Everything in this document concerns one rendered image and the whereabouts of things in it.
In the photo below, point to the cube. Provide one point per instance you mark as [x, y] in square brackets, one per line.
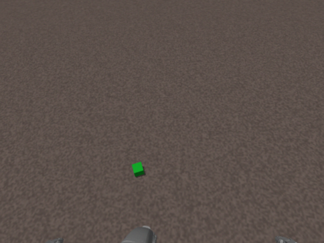
[138, 169]

